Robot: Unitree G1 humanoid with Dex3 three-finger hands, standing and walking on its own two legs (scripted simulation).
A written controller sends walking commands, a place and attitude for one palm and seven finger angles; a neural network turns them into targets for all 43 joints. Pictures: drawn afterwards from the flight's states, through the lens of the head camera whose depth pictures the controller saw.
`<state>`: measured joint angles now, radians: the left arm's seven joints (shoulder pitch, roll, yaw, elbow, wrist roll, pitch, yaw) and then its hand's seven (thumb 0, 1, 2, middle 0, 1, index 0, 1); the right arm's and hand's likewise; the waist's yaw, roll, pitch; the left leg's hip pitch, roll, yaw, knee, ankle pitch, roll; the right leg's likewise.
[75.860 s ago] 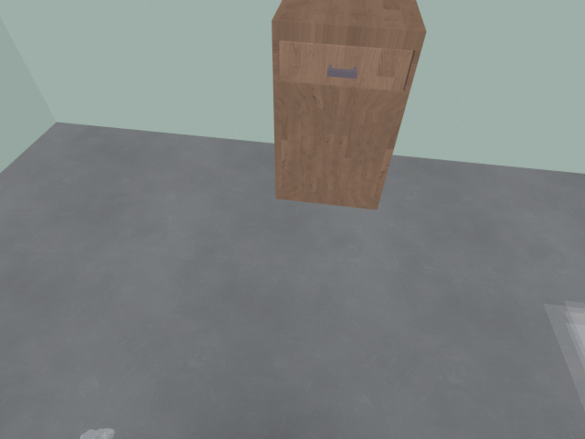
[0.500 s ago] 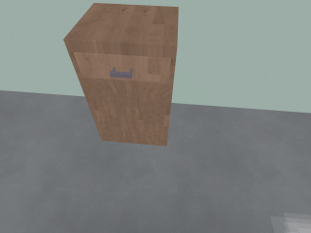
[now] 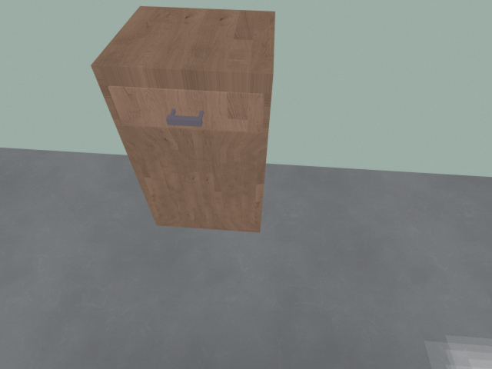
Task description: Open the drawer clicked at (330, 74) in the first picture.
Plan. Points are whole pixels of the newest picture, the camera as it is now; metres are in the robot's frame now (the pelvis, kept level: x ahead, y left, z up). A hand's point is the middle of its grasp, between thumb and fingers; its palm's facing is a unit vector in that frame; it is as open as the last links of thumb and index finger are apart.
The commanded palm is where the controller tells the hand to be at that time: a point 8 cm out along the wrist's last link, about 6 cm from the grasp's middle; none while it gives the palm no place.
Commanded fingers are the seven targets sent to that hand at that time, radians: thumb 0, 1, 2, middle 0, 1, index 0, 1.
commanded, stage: look to check the result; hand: left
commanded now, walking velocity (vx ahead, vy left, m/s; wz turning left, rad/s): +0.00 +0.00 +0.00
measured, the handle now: (185, 116) +0.80 +0.23 -0.08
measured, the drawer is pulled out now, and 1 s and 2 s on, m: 0.00 0.00 0.00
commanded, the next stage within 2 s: take the last steps up to it in 0.48 s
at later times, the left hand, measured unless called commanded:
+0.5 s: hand out of the picture +0.04 +0.17 -0.17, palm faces +0.01 -0.97 -0.24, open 7.4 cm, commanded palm none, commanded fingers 0.00 0.90 0.90 -0.20 -0.30 -0.20 -0.30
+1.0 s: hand out of the picture +0.03 +0.17 -0.19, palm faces +0.10 -0.98 -0.16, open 7.4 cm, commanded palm none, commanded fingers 0.00 0.90 0.90 -0.20 -0.30 -0.20 -0.30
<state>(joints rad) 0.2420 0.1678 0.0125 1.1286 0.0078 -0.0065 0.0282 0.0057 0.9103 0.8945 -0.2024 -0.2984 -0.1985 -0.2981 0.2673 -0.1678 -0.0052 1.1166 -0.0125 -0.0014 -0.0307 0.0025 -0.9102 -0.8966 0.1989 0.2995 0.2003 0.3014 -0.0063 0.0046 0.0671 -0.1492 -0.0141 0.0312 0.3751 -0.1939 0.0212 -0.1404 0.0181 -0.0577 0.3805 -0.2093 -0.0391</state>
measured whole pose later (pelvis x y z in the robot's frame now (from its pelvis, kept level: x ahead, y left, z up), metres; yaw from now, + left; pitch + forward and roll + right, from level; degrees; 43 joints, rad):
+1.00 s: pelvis +0.10 +0.00 -0.02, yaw +1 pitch -1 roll +0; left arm 0.38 0.15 0.06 1.15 0.01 -0.01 0.00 0.01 0.91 0.89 -0.20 -0.30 -0.20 -0.30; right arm 0.35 -0.14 -0.03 1.09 -0.03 -0.03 -0.01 0.00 -0.91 -0.90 0.20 0.30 0.20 0.30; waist 0.01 -0.04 0.06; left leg -0.24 0.04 0.11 0.58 -0.29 0.01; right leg -0.12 0.01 -0.07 0.63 -0.46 -0.05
